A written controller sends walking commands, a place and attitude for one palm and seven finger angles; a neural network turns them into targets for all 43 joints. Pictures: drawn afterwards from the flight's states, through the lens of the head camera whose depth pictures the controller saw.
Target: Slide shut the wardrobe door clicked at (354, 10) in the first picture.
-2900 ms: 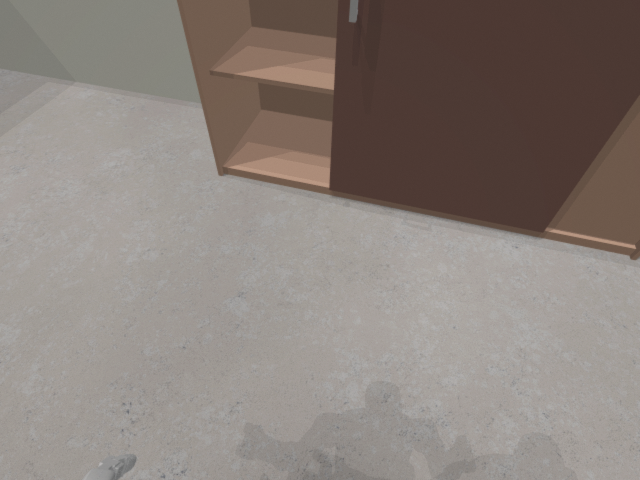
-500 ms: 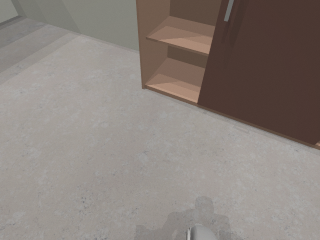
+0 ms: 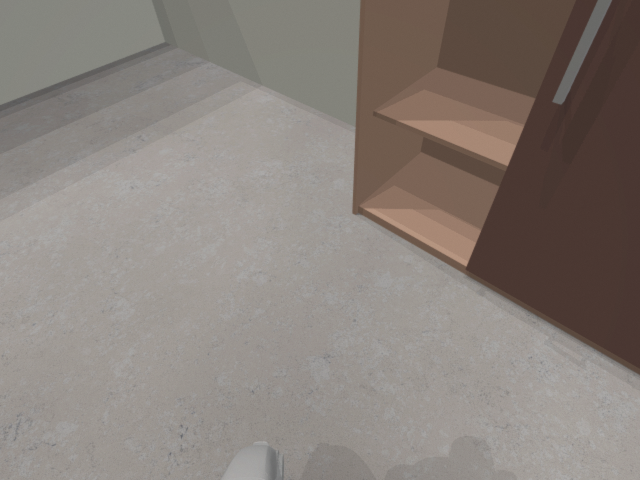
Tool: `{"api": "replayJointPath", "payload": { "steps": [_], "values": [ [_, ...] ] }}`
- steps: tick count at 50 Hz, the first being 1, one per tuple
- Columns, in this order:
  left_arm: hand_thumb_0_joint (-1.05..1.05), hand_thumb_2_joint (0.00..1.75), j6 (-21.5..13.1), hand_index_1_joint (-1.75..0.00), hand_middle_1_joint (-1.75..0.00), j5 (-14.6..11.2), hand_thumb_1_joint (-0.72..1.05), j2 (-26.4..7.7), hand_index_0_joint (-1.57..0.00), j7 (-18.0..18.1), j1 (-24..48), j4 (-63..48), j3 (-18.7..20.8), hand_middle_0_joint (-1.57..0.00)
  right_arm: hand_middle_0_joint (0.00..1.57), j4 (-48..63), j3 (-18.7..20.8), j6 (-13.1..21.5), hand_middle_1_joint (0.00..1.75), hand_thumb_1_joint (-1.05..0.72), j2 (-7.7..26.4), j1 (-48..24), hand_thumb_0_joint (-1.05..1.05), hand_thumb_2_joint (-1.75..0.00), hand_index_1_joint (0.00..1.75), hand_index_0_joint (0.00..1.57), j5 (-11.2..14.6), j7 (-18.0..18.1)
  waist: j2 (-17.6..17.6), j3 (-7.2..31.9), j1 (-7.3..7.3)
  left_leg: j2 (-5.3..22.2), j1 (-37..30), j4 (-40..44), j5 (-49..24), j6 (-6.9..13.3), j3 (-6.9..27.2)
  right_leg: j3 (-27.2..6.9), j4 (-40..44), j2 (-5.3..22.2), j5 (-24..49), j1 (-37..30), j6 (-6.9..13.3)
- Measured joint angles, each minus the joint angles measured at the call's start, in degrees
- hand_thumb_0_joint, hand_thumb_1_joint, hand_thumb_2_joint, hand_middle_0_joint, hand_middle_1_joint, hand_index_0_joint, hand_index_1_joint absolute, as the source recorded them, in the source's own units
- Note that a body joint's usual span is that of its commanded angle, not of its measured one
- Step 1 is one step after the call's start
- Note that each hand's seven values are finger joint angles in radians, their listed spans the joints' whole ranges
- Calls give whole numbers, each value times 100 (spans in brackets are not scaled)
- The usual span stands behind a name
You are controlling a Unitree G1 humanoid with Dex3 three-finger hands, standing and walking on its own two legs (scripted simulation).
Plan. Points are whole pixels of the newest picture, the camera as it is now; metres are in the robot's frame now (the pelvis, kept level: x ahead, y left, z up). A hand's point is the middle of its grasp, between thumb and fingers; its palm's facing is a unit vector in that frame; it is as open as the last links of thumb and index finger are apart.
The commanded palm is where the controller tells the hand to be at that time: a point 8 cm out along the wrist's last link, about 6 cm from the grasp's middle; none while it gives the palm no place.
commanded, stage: walk to a spot facing it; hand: right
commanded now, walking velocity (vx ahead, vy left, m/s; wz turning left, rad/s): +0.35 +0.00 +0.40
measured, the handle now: (595, 25) +0.91 -0.50 +0.16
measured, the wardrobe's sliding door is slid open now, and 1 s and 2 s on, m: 0.53 0.53 0.53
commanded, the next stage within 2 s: turn to face it in 0.82 s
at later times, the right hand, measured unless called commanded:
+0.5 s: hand (418, 376) +0.32 -0.14 -0.18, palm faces -0.14 +0.97 -0.22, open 7.1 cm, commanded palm none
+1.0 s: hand (394, 280) +0.52 -0.11 -0.18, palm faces -0.33 +0.93 -0.15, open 7.4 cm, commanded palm none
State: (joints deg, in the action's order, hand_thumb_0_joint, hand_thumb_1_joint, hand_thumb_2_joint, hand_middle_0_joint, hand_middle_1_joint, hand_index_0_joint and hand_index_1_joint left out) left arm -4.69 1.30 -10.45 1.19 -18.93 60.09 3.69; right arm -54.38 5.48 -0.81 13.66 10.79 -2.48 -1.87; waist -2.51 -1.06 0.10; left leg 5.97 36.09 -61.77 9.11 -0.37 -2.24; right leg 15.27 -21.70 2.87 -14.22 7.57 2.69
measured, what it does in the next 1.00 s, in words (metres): walks ahead, turning left: left foot, then right foot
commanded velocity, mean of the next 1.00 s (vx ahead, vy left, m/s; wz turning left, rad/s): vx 0.24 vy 0.00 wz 0.26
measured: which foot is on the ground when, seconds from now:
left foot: up 0.00-0.24, down 0.26-0.64, up 0.66-1.00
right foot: down 0.00-0.28, up 0.30-0.60, down 0.62-1.00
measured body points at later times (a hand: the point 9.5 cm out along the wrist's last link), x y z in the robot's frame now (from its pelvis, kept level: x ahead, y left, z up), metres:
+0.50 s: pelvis +0.22 +0.04 -0.01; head +0.24 +0.04 +0.44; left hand +0.19 +0.27 -0.16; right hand +0.33 -0.19 -0.16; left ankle +0.20 +0.15 -0.75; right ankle +0.28 -0.09 -0.70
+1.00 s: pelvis +0.40 +0.04 +0.00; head +0.45 +0.04 +0.44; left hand +0.30 +0.23 -0.15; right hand +0.54 -0.16 -0.16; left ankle +0.43 +0.18 -0.69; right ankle +0.38 -0.07 -0.75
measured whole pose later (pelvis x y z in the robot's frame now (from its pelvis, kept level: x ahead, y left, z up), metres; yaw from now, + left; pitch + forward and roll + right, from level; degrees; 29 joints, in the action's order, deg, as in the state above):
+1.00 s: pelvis +0.40 +0.04 +0.00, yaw +21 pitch +0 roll +1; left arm -3.1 1.6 -7.1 1.4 -19.7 61.3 2.1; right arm -57.2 4.4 -2.1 10.4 10.6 -1.8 -1.3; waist -1.5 -5.0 -0.9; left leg 4.8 31.8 -51.1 12.7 -1.4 -5.9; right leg 19.1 -23.9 6.5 -18.5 4.1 -0.3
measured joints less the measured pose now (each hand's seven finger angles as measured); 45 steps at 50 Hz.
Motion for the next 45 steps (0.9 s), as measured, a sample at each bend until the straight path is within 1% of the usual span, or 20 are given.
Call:
{"api": "replayJointPath", "payload": {
  "steps": [4, 7, 11, 13, 14, 15, 16, 17, 19, 21, 25, 28, 31, 32, 33, 35, 36, 38, 41, 45],
  "values": [
    [0, 90, 11, -30, -29, 12, 93, -1, -20, -19, -376, 166, -36, -20, 19, 33, -70, -51, 30, -91, -63, -312, 1, -90, 30, 19, 0, -38, 52, -110, -170, 81, -97, 980, -153, -38, -97, 195, 250, 13, -174, -443, -91],
    [0, 90, 34, -30, -29, 44, 92, 59, -20, -36, -616, 263, -77, -20, 20, 8, -133, -78, 30, -91, -134, -529, 1, -90, 30, 19, 14, -51, 101, -224, -341, 31, -302, 1627, -5, 29, -234, 335, 258, 94, -409, -717, -215],
    [1, 90, 100, -30, -29, 71, 91, 157, -20, -62, -909, 415, -128, -20, 20, 24, -221, -17, 30, -91, -261, -768, 1, -90, 30, 19, 32, -62, 211, -352, -514, -196, -752, 2390, 382, 244, -474, 511, 10, 317, -871, -1001, -458],
    [1, 90, 149, -30, -29, 37, 91, 246, -20, -91, -1088, 501, -158, -20, 20, 70, -273, 135, 30, -91, -286, -810, 1, -90, 30, 19, 26, -69, 222, -370, -521, -348, -1211, 2907, 292, 426, -624, 510, -742, 542, -1251, -891, -562],
    [1, 90, 195, -30, -29, -4, 91, 303, -20, -112, -1130, 545, -177, -20, 20, 89, -276, 246, 30, -91, -288, -810, 1, -90, 30, 19, 31, -49, 179, -367, -471, -356, -1246, 2873, 11, 456, -629, 378, -1592, 666, -1315, -595, -535],
    [1, 90, 255, -30, -29, -36, 91, 325, -20, -118, -1061, 585, -185, -20, 20, 86, -281, 337, 30, -91, -318, -805, 1, -90, 30, 19, 75, -15, 199, -426, -434, -396, -1229, 2628, 111, 440, -628, 4, -2641, 724, -1445, -184, -515],
    [1, 90, 309, -30, -29, -51, 91, 329, -20, -117, -945, 601, -178, -20, 20, 70, -295, 392, 30, -91, -353, -761, 1, -90, 30, 19, 115, 13, 222, -476, -407, -439, -1290, 2499, 296, 416, -611, -377, -3584, 691, -1470, 237, -492],
    [1, 90, 346, -30, -29, -55, 91, 322, -20, -114, -803, 585, -159, -20, 20, 39, -309, 416, 30, -91, -385, -678, 1, -90, 30, 19, 138, 40, 239, -500, -380, -484, -1407, 2505, 441, 390, -580, -652, -4291, 645, -1362, 625, -478],
    [1, 90, 382, -30, -29, -26, 91, 284, -20, -110, -479, 466, -122, -20, 20, -89, -330, 412, 30, -91, -448, -451, 1, -90, 30, 20, 153, 102, 285, -474, -357, -575, -1709, 2775, 513, 322, -523, -943, -4875, 645, -995, 1289, -480],
    [1, 90, 371, -30, -29, 4, 91, 258, -20, -108, -179, 267, -87, -20, 21, -169, -181, 451, 30, -93, -448, -234, -1, -90, 30, 20, 219, 224, 326, -373, -336, -638, -1977, 3113, 450, 277, -488, -1056, -4647, 705, -754, 1792, -515],
    [1, 90, 340, -30, -29, 49, 92, 191, -20, -124, 352, -88, -29, -20, 21, -356, -154, 400, 30, -95, -227, 88, -3, -90, 30, 20, 126, 242, 352, -145, -227, -669, -2371, 3496, 506, 223, -387, -1005, -3317, 757, -331, 2194, -578],
    [2, 90, 292, -30, -29, 37, 94, 18, -20, -186, 617, -235, 22, -20, 20, -487, -174, 351, 30, -94, -138, 317, -2, -90, 30, 20, 96, 197, 340, -52, -84, -644, -2624, 3519, 713, 108, -293, -950, -2334, 661, -140, 2041, -564],
    [2, 90, 197, -30, -29, 30, 94, -114, -20, -229, 744, -359, 16, -20, 20, -581, -174, 287, 30, -93, -88, 573, -1, -90, 30, 20, 101, 163, 293, 6, 31, -590, -2837, 3308, 1076, -38, -206, -827, -1473, 497, 33, 1572, -551],
    [1, 90, 144, -30, -29, 41, 94, -120, -20, -219, 780, -381, 8, -20, 20, -606, -165, 257, 30, -93, -57, 658, -1, -90, 30, 20, 111, 155, 202, 8, 57, -515, -2819, 3063, 1277, -28, -130, -744, -1393, 418, 159, 1446, -391],
    [1, 90, 91, -30, -29, 70, 93, -105, -20, -209, 812, -412, -10, -20, 20, -643, -149, 207, 30, -92, -33, 712, 0, -90, 30, 20, 129, 149, 103, 0, 80, -452, -2668, 2539, 1526, 34, -50, -639, -1510, 372, 78, 1395, -247],
    [1, 90, 12, -30, -29, 95, 93, -68, -20, -156, 803, -465, -69, -20, 20, -725, -142, 101, 30, -92, -35, 759, 0, -90, 30, 19, 119, 142, 53, -4, 81, -498, -2121, 1026, 1774, 143, 79, -479, -1559, 375, -173, 1216, -102],
    [1, 90, -5, -30, -29, 87, 93, -32, -20, -127, 762, -475, -97, -20, 20, -749, -138, 73, 30, -92, -37, 751, 0, -90, 30, 19, 110, 118, 39, -8, 73, -492, -1834, 380, 1665, 170, 64, -411, -1444, 370, -226, 1076, -79],
    [1, 90, -26, -30, -29, 72, 92, 69, -20, -78, 647, -433, -150, -20, 20, -724, -117, 47, 30, -92, -43, 691, 1, -90, 30, 19, 85, 66, -4, -41, 96, -411, -1328, -406, 1256, 148, 7, -264, -1067, 342, -171, 749, -97],
    [1, 90, -21, -30, -29, 26, 93, 207, -20, 11, 439, -288, -177, -20, 20, -575, -98, 11, 30, -91, -102, 578, 1, -90, 30, 19, 76, 38, -17, -90, 142, -278, -737, -737, 770, 31, -46, -48, -524, 312, -89, 312, -128],
    [1, 90, 56, -30, -29, -3, 94, 259, -20, 34, 176, -85, -173, -20, 20, -383, -70, -86, 30, -91, -213, 367, 1, -90, 30, 19, 73, 25, 20, -192, 114, -159, -296, -388, 449, -107, -147, 184, -176, 313, -141, -74, -172]
  ]
}}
